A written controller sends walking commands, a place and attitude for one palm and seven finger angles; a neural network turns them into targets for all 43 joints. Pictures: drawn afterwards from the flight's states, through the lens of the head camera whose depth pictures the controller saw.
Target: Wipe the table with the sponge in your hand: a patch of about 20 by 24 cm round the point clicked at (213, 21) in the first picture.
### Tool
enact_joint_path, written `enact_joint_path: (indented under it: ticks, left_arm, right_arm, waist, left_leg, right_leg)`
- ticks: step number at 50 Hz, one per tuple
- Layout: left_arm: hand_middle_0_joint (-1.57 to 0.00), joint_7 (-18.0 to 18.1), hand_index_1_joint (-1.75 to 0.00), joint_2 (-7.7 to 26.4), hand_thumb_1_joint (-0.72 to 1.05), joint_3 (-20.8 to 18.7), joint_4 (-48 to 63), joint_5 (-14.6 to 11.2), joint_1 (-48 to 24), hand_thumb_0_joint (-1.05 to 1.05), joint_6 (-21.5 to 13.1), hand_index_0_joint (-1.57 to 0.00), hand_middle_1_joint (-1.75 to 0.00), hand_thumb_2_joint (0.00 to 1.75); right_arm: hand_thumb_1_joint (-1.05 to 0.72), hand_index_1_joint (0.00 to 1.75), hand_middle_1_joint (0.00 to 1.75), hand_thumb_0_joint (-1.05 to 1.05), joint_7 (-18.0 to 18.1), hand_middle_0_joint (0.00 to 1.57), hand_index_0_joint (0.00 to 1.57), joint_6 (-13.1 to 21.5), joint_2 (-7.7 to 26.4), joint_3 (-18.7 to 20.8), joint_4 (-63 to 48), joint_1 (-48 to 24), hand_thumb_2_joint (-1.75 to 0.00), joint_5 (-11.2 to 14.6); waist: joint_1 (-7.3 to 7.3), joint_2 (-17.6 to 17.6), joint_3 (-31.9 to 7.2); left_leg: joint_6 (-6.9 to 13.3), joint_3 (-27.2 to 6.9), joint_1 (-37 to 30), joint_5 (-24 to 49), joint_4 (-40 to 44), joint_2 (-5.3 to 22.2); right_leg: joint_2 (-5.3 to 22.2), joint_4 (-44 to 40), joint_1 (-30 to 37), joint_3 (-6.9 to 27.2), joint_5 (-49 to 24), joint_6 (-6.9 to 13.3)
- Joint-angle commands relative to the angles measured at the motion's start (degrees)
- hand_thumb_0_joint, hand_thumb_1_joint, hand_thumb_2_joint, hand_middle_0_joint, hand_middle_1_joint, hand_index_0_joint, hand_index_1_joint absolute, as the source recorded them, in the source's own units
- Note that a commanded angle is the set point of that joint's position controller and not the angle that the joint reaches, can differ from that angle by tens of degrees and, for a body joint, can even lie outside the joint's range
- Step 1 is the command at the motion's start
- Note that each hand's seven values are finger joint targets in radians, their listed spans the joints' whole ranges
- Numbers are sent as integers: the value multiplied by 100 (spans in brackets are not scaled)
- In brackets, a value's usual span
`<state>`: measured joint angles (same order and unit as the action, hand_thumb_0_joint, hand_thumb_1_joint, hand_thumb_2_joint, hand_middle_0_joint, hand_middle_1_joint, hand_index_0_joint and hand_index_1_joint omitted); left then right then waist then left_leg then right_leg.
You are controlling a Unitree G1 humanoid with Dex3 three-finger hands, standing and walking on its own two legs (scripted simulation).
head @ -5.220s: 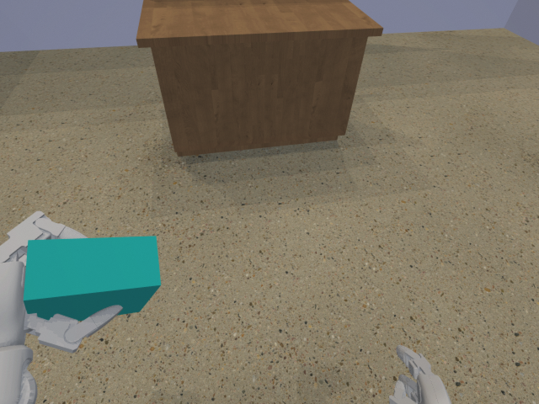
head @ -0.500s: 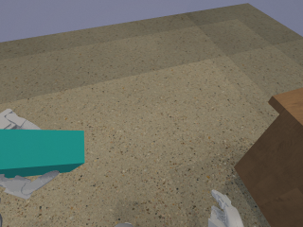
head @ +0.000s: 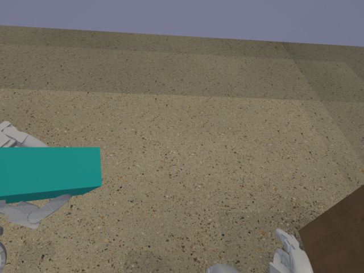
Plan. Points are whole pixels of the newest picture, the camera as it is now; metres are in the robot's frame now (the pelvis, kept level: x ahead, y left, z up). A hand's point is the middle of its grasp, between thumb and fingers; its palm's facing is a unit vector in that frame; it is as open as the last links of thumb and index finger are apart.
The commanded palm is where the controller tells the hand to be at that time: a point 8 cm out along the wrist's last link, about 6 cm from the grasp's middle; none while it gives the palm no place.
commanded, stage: walk to a spot facing it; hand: left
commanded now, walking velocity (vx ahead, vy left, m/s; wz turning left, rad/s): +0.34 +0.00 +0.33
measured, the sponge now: (63, 175) +0.23 +0.21 +0.17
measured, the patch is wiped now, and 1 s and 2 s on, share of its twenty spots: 0.00 0.00 0.00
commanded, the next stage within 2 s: turn to face it in 0.96 s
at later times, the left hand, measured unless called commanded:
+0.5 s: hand (8, 204) +0.17 +0.26 +0.18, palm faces +0.54 -0.71 -0.45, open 10.2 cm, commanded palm +0.11 +0.29 +0.19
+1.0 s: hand (10, 163) +0.24 +0.29 +0.17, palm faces +0.65 -0.60 -0.46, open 10.2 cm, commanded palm +0.17 +0.31 +0.19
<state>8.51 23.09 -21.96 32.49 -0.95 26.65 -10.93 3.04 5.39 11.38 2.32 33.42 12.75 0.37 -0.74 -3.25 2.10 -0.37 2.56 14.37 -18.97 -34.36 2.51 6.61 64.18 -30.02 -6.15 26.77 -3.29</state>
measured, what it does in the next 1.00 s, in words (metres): walks ahead, turning left: right foot, then left foot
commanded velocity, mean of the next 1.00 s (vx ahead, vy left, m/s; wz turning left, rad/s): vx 0.30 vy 0.00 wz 0.32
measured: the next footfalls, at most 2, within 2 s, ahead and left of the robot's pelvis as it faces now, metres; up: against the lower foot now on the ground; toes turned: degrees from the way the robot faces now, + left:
right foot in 0.20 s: +0.09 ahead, -0.13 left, +0.00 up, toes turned -3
left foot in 0.58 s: +0.08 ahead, +0.14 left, +0.00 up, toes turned +25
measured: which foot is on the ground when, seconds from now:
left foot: down 0.00-0.20, up 0.22-0.56, down 0.58-0.92, up 0.94-1.00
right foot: up 0.00-0.18, down 0.20-0.58, up 0.60-0.90, down 0.92-1.00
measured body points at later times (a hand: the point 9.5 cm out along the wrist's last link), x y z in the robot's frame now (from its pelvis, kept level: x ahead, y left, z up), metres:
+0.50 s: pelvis +0.02 -0.02 +0.01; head +0.06 -0.01 +0.46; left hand +0.14 +0.29 +0.20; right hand +0.24 -0.24 -0.07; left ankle +0.04 +0.12 -0.68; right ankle +0.05 -0.13 -0.73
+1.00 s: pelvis +0.12 -0.01 -0.01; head +0.15 -0.02 +0.44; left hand +0.20 +0.32 +0.20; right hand +0.34 -0.13 -0.12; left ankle +0.04 +0.10 -0.68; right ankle +0.19 -0.09 -0.73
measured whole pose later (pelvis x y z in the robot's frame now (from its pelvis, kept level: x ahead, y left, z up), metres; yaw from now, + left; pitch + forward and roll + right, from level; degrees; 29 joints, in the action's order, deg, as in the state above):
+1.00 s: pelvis +0.12 -0.01 -0.01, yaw +21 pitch -1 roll +0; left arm 7.7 20.7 -19.4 25.9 -0.8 23.4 -10.8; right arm 2.5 4.0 9.1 -1.8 38.0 10.2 0.4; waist 1.5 3.4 4.6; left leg -0.5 1.7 23.0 -26.7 -59.4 3.4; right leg 5.0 37.0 -18.6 -11.1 16.2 1.6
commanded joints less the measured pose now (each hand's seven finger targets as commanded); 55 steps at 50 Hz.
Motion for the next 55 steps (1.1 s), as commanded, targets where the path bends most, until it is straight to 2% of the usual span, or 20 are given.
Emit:
enact_joint_path:
  ticks: [1,8,9,10,11,12,17,24,27,28,29,30,32,37,44,45,46,47,52,55]
  left_arm:
    - [-120,43,-160,580,10,-307,1532,-59,-438,0,-475,-120,-160,130]
    - [-120,37,-160,557,10,-268,611,-56,-722,0,-219,-120,-160,130]
    - [-120,42,-160,630,10,-267,470,2,-735,0,-146,-120,-160,130]
    - [-120,64,-160,833,10,-332,478,28,-913,0,-107,-120,-160,130]
    - [-120,97,-160,1236,10,-659,497,-60,-1039,0,-126,-120,-160,130]
    - [-120,95,-160,1123,10,-616,453,-76,-1105,0,-157,-120,-160,130]
    - [-120,13,-160,1013,10,-610,882,-89,-649,0,-340,-120,-160,130]
    - [-120,294,-160,862,10,-643,1166,-156,-102,0,-258,-120,-160,130]
    - [-120,373,-160,783,10,-537,1508,-145,-519,0,-296,-120,-160,130]
    - [-120,370,-160,690,10,-434,1641,-135,-645,0,-359,-120,-160,130]
    - [-120,357,-160,565,10,-315,1709,-124,-567,0,-472,-120,-160,130]
    - [-120,353,-160,878,10,-478,1624,26,-791,0,-616,-120,-160,130]
    - [-120,220,-160,1155,10,-798,1479,36,-576,0,-561,-120,-160,130]
    - [-120,108,-160,642,10,-502,1734,-90,57,0,-588,-120,-160,130]
    - [-120,82,-160,633,10,-459,467,-77,-448,0,-321,-120,-160,130]
    - [-120,90,-160,725,10,-437,479,-38,-669,0,-302,-120,-160,130]
    - [-120,120,-160,1059,10,-626,381,23,-692,0,-270,-120,-160,130]
    - [-120,142,-160,1183,10,-744,458,-69,-835,0,-255,-120,-160,130]
    - [-120,138,-160,996,10,-699,1176,-58,-486,0,-458,-120,-160,130]
    - [-120,246,-160,995,10,-807,1528,-90,-57,0,-479,-120,-160,130]
  right_arm:
    - [-90,30,30,0,-52,20,20,453,726,136,-637,-425,-90,45]
    - [-90,30,30,0,60,20,20,339,639,-41,-496,-581,-90,-26]
    - [-90,30,30,0,71,20,20,289,553,-73,-470,-545,-90,-10]
    - [-90,30,30,0,60,20,20,237,363,-105,-524,-575,-90,8]
    - [-90,30,30,0,100,20,20,273,508,-83,-586,-843,-90,-42]
    - [-90,30,30,0,67,20,20,289,577,-22,-564,-877,-90,-115]
    - [-90,30,30,0,50,20,20,79,564,-45,-551,-960,-90,-63]
    - [-90,30,30,0,85,20,20,164,518,72,-884,-652,-90,-86]
    - [-90,30,30,0,153,20,20,165,611,143,-928,-352,-90,-72]
    - [-90,30,30,0,177,20,20,171,737,192,-941,-228,-90,-18]
    - [-90,30,30,0,148,20,20,202,861,236,-997,-329,-90,-8]
    - [-90,30,30,0,59,20,20,268,762,158,-923,-371,-90,-11]
    - [-90,30,30,0,-1,20,20,267,748,222,-761,-447,-90,46]
    - [-90,30,30,0,-57,20,20,447,602,115,-660,-446,-90,44]
    - [-90,30,30,0,128,20,20,262,544,-15,-558,-559,-90,34]
    - [-90,30,30,0,132,20,20,218,471,-36,-538,-577,-90,45]
    - [-90,30,30,0,124,20,20,157,314,-78,-574,-509,-90,28]
    - [-90,30,30,0,103,20,20,213,462,-66,-659,-759,-90,14]
    - [-90,30,30,0,14,20,20,45,484,-100,-584,-950,-90,-10]
    - [-90,30,30,0,62,20,20,17,394,-88,-728,-945,-90,-48]
  waist:
    - [62,2010,-299]
    - [210,1371,-383]
    - [210,702,-454]
    - [217,-866,-522]
    - [309,-1435,-321]
    - [225,-1313,-292]
    - [147,-434,-160]
    - [337,-656,-584]
    - [96,55,-859]
    - [-72,1095,-986]
    - [-60,2811,-907]
    - [-14,2423,-873]
    - [-6,1864,-774]
    - [120,1832,-774]
    - [122,1072,-681]
    - [137,439,-744]
    - [144,-1188,-810]
    - [258,-1499,-734]
    - [152,-464,-402]
    - [234,-369,-715]
  left_leg:
    - [1077,-1404,-110,1040,1712,1128]
    - [763,-1155,738,-726,976,837]
    - [594,-811,1204,-1081,58,494]
    - [299,-238,2456,-1547,-1680,-68]
    - [65,-265,2909,-1517,-3326,-317]
    - [-1,-603,2766,-946,-3953,-95]
    - [-207,-110,2151,-26,-3520,266]
    - [4,741,930,-308,-461,63]
    - [69,965,-406,157,733,-176]
    - [363,88,-1313,266,1129,271]
    - [986,-2125,-2063,1731,1496,1701]
    - [1470,-3130,-1928,2241,1749,2253]
    - [1672,-2817,-1440,1480,1619,2152]
    - [1021,-760,-522,1675,1681,1321]
    - [566,-161,289,246,572,983]
    - [440,38,775,-136,-497,711]
    - [177,453,2035,-970,-2191,11]
    - [44,-36,2587,-1439,-3383,-162]
    - [-141,-123,1935,-564,-3009,387]
    - [-77,475,983,-336,-1091,197]
  right_leg:
    - [-118,-402,-246,23,-364,-116]
    - [-618,-3530,2217,-440,-449,-86]
    - [-234,-4114,2715,49,-376,114]
    - [1124,-4874,3384,1854,683,658]
    - [2206,-5390,2979,3436,619,1175]
    - [2222,-5554,2383,3591,1146,1211]
    - [1526,-5283,1823,860,-311,934]
    - [1544,-4686,2352,379,-933,1037]
    - [1111,-3309,1990,-85,-981,692]
    - [703,-1840,1176,-410,-1145,422]
    - [-144,-199,-354,-576,694,39]
    - [-146,642,-865,76,983,191]
    - [183,1000,-1278,591,419,119]
    - [-14,-1047,33,-48,-559,38]
    - [-468,-3627,2208,-546,-1046,63]
    - [54,-4062,2621,155,-854,301]
    - [1370,-4640,3278,2257,-953,902]
    - [2158,-5018,3154,3320,-1022,1333]
    - [1660,-4721,2202,893,-2076,1120]
    - [1269,-4281,2182,392,-3116,1108]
